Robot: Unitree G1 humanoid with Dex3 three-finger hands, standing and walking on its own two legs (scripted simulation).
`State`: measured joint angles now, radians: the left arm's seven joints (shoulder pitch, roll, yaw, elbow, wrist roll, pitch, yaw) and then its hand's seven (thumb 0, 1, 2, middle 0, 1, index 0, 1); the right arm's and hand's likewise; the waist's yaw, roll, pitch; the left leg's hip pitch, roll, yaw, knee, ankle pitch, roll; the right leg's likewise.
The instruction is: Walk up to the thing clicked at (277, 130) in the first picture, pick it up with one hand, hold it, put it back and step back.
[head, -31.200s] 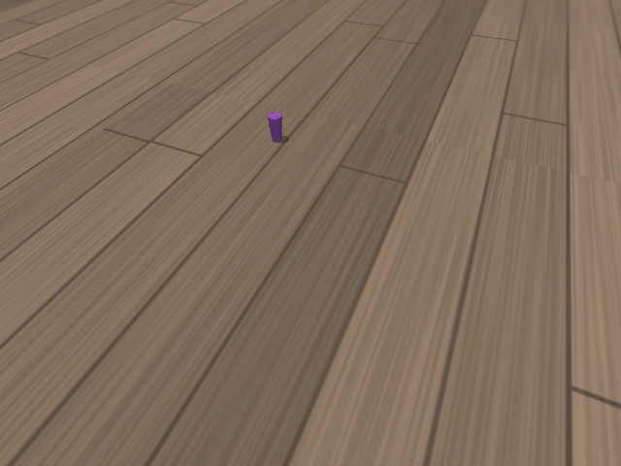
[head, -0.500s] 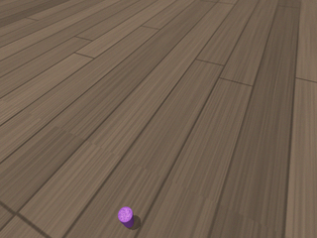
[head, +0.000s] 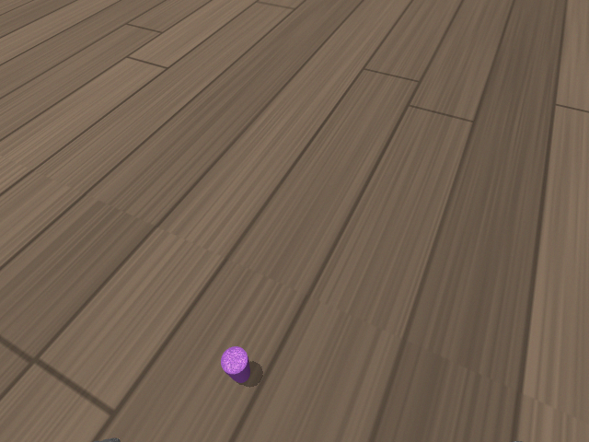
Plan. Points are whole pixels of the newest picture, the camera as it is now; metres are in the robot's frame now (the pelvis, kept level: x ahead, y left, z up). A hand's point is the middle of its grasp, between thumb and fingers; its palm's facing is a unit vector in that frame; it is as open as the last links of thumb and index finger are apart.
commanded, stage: step back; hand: left
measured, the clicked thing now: (238, 367) +0.41 +0.21 -0.69
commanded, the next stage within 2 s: none
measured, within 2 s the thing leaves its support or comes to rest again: neither
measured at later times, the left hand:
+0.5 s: hand out of the picture +0.01 +0.28 -0.17, palm faces -0.10 -0.92 -0.39, open 7.3 cm
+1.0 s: hand out of the picture -0.10 +0.31 -0.16, palm faces +0.00 -0.93 -0.37, open 7.3 cm
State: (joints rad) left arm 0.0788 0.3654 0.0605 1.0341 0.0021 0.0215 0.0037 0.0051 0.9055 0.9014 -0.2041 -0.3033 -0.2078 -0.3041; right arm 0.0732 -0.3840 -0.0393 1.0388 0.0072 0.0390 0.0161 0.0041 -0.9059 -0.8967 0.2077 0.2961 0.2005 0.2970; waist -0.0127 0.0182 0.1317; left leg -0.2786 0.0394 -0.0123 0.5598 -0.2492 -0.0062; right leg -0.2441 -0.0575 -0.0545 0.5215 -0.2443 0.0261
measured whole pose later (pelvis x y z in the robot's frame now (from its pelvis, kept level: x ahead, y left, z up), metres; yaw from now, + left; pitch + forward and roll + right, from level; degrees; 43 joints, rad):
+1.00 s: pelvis -0.22 +0.04 +0.00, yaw -1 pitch -2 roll -1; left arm 0.13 0.40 0.08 0.82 0.01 0.06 0.03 0.01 0.91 0.90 -0.20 -0.30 -0.21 -0.30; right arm 0.14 -0.35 -0.03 0.86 -0.03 0.03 0.00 0.01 -0.90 -0.90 0.21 0.30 0.20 0.30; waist 0.00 -0.04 0.18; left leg -0.30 -0.01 -0.02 0.61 -0.27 0.04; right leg -0.48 0.11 0.15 1.20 -0.52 -0.02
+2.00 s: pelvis -0.56 -0.01 -0.02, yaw -5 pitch -3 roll +0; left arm 0.21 0.36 0.07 0.89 0.04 0.04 0.00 0.01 0.91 0.90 -0.20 -0.30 -0.21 -0.30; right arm 0.08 -0.40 -0.05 0.83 -0.01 0.07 -0.02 0.00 -0.90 -0.90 0.21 0.30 0.20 0.30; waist 0.03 0.04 0.15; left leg -0.52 -0.01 -0.09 0.87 -0.42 -0.01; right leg -0.26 0.02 0.01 0.71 -0.40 -0.03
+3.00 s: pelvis -0.59 +0.01 +0.00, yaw +0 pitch -2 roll +0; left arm 0.10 0.37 0.03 1.06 0.01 -0.03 0.00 0.01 0.91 0.90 -0.20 -0.30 -0.21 -0.30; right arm 0.10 -0.33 -0.03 1.05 -0.02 -0.02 0.00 0.01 -0.91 -0.90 0.21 0.30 0.20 0.30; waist 0.01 0.00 0.06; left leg -0.18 0.00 0.00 0.53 -0.31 0.01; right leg -0.18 -0.01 -0.01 0.52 -0.29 0.01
